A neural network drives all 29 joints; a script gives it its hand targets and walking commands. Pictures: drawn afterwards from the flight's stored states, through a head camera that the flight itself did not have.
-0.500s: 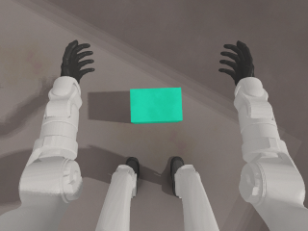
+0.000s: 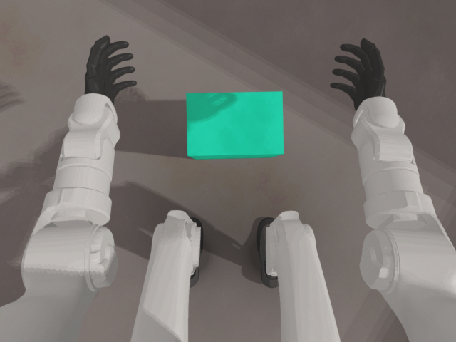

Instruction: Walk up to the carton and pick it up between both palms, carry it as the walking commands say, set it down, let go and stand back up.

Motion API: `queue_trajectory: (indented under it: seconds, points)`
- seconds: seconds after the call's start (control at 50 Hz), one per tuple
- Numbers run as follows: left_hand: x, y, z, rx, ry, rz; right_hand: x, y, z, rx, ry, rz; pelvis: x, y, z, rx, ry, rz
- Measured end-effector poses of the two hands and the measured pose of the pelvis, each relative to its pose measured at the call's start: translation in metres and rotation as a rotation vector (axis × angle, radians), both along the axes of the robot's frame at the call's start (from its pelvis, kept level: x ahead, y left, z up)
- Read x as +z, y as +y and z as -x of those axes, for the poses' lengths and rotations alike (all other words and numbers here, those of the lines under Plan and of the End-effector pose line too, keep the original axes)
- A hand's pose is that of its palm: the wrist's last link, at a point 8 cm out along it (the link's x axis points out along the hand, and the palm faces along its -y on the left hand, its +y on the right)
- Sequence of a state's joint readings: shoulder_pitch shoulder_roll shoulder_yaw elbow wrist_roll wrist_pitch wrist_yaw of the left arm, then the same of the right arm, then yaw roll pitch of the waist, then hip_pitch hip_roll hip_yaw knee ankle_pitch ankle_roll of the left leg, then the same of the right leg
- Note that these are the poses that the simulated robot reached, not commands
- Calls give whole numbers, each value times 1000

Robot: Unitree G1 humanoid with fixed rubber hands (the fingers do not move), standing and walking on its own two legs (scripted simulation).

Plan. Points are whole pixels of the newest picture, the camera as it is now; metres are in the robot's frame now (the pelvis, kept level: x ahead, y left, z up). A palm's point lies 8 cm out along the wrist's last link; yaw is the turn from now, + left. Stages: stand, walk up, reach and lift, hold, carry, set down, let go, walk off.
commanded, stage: reach and lift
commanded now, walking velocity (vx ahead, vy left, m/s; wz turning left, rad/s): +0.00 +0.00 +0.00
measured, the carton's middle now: (233, 129) +0.48 -0.01 -0.43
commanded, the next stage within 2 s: none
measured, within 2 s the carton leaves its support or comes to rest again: neither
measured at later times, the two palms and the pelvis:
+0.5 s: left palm (136, 114) +0.49 +0.20 -0.27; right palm (327, 116) +0.48 -0.20 -0.27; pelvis -0.02 +0.00 -0.11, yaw +0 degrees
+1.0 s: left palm (150, 122) +0.49 +0.20 -0.36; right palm (314, 123) +0.49 -0.20 -0.35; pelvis -0.03 +0.00 -0.16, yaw +0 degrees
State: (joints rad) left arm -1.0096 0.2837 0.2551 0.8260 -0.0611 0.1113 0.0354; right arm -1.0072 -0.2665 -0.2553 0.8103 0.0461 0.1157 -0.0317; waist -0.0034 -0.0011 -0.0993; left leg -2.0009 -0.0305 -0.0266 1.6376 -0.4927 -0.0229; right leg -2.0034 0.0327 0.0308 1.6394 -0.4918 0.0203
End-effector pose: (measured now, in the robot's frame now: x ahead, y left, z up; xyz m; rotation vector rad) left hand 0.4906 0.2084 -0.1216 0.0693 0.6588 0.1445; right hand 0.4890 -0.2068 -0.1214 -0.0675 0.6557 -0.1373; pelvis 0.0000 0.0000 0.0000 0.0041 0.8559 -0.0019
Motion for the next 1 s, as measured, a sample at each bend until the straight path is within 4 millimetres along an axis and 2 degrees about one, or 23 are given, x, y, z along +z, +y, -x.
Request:
queue_trajectory:
  seconds: [0.18, 0.38, 0.6, 0.8, 0.9, 1.0]
  points:
    - [-47, -5, -2, 7, 8, 11, -48, 5, -2, -5, 6, -7, -47, -2, 12, 0, -28, -6]
    - [-110, -4, 3, 29, 30, 17, -111, 10, 2, -14, 34, -4, -91, -3, 21, 1, -72, -6]
    - [-172, -8, 2, 31, 59, 21, -173, 9, 4, -20, 64, -2, -129, -1, 26, 2, -127, -2]
    - [-220, -11, 7, 22, 113, 23, -221, 14, 9, -16, 111, -19, -154, -1, 29, 6, -182, -3]
    - [-236, -13, 11, 13, 139, 24, -231, 8, 8, -23, 126, -10, -160, 0, 28, 5, -208, -2]
    - [-236, -12, 4, 10, 119, 19, -232, 8, 3, -21, 115, -12, -165, -1, 27, 5, -215, -3]
